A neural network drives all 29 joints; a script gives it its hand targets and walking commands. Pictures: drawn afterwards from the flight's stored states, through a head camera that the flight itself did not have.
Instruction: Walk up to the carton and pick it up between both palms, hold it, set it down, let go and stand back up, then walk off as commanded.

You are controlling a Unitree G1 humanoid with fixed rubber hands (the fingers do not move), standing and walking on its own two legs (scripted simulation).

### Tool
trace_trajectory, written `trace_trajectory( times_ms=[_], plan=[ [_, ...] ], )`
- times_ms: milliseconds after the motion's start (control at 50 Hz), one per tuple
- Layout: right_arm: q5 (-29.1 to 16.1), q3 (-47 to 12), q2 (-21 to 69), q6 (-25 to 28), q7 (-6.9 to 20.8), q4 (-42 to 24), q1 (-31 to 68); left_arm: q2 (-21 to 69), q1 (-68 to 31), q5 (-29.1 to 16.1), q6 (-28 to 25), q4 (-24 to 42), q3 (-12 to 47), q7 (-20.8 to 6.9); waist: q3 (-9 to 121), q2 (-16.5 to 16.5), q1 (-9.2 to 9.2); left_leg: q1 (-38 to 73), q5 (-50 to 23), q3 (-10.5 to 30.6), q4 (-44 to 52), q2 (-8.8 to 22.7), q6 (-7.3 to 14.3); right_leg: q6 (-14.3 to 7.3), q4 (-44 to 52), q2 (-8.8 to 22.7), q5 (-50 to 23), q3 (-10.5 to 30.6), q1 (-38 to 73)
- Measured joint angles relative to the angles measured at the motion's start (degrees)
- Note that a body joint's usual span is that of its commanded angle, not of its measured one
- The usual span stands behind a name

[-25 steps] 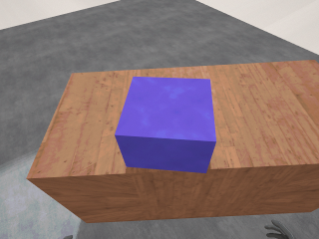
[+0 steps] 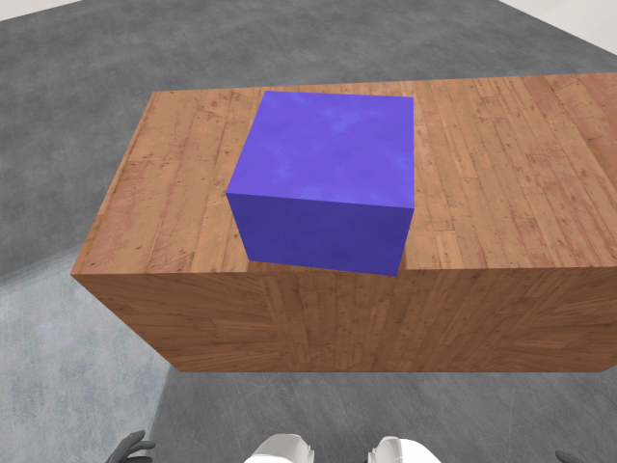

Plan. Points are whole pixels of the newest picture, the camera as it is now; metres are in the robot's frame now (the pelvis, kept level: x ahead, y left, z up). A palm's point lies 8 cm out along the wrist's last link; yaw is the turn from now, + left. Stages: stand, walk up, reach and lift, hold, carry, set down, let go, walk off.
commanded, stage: walk off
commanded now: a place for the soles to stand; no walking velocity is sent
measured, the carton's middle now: (328, 180) +0.57 -0.01 -0.03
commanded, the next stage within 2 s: none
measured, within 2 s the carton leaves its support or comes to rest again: neither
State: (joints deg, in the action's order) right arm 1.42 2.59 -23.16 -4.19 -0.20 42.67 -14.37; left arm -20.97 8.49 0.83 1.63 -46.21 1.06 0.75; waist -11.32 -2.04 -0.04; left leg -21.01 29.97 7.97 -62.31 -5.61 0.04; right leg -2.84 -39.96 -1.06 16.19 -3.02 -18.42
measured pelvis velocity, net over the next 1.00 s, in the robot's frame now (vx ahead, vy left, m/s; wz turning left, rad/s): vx -0.23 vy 0.00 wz -0.03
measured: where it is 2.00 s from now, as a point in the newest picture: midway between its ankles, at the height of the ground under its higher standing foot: outside the picture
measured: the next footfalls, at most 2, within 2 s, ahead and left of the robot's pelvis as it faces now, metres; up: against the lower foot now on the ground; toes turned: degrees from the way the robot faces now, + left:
left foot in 0.08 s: +0.03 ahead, +0.11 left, +0.00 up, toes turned -8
right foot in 0.54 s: -0.10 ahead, -0.11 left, +0.00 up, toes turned +4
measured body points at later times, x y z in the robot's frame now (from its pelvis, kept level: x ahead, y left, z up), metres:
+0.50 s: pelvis -0.11 +0.01 -0.02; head -0.05 +0.00 +0.42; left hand +0.03 +0.31 -0.14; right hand -0.01 -0.31 -0.13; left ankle -0.01 +0.12 -0.71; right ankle -0.14 -0.11 -0.69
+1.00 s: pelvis -0.23 +0.00 -0.02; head -0.18 -0.03 +0.43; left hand -0.10 +0.31 -0.11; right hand -0.16 -0.34 -0.14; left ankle -0.20 +0.16 -0.66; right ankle -0.14 -0.11 -0.71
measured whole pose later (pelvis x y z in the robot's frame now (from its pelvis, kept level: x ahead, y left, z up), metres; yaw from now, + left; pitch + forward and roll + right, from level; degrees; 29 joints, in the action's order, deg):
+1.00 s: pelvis -0.23 +0.00 -0.02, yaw -2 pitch -8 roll +2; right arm 0.4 2.6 -27.6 -4.7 -0.6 42.7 -16.1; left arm -22.5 8.7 0.7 1.3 -46.2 0.4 0.8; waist -14.3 -2.3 0.0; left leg -23.0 29.6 12.1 -66.6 -8.3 1.3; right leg -1.5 -48.0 -2.2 17.9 4.6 -22.4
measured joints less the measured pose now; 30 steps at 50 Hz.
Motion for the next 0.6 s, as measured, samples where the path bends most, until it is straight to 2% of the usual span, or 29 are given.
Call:
trace_trajectory(
  times_ms=[80,120,160,220,300,480,520,560,600],
  plan=[
    [0.07,0.00,-0.19,0.99,0.10,-0.03,-1.18,0.01,-0.22,0.00,0.79,0.00,0.00,0.00,0.49,-0.07,-0.07,5.20,-3.75,-0.12,14.25,1.38,0.00,1.61,-1.87,-0.02,-0.39,-0.82,-1.57],
    [0.41,0.00,0.45,1.11,0.18,0.00,-0.53,-0.13,-0.10,0.00,1.53,-0.10,-0.48,0.01,-0.79,1.39,-0.05,5.23,-4.30,-1.63,13.74,0.83,1.48,1.49,-7.02,-0.41,4.42,1.48,-3.33],
    [0.44,0.00,1.33,1.23,0.20,0.02,-0.24,-0.16,0.17,0.00,2.69,-0.05,-0.55,0.03,-1.23,2.46,-0.07,5.16,-5.12,-2.98,13.56,0.74,2.48,1.39,-13.77,-2.59,8.47,5.98,-4.83],
    [0.44,0.01,1.67,1.26,0.04,0.01,-0.42,-0.30,-0.02,-0.03,2.62,-0.02,-0.55,0.03,-1.56,2.71,-0.02,4.36,-6.33,-3.28,13.57,0.75,2.63,1.40,-21.28,-4.90,8.69,10.26,-4.94],
    [0.44,0.01,1.69,1.36,-0.18,-0.01,2.03,-0.99,0.09,-0.12,2.61,0.00,-0.55,0.03,-1.56,3.04,0.02,1.51,-7.86,-4.65,13.59,0.92,2.70,1.65,-26.18,-5.17,8.73,12.41,-4.99],
    [0.44,0.00,1.70,1.99,-0.45,0.00,6.97,-2.35,0.11,-0.12,1.91,0.02,-0.65,0.03,-1.95,3.07,0.04,-5.58,-12.05,-7.05,13.59,2.51,2.09,1.78,-25.89,-5.05,11.30,12.69,-5.02],
    [0.44,0.00,1.64,1.93,-0.45,0.00,7.64,-2.38,0.13,-0.13,1.51,0.05,-0.64,0.02,-1.89,3.10,0.10,-7.07,-13.14,-7.46,13.60,2.89,1.89,1.33,-20.85,-4.11,11.40,12.06,-4.30],
    [0.40,0.01,1.22,1.43,-0.45,0.05,7.91,-2.13,-0.04,-0.13,0.95,0.05,-0.64,0.03,-2.00,2.36,0.05,-8.45,-14.33,-7.00,13.59,3.40,1.32,0.91,-14.84,-3.82,15.55,11.37,-2.62],
    [0.03,0.01,0.86,0.31,-0.48,0.08,7.58,-1.64,-0.23,-0.12,0.37,0.01,-0.65,0.03,-3.18,1.70,0.09,-8.34,-6.46,-4.31,11.31,1.91,1.33,0.47,-14.73,-3.84,12.95,10.39,-2.59]
  ],
)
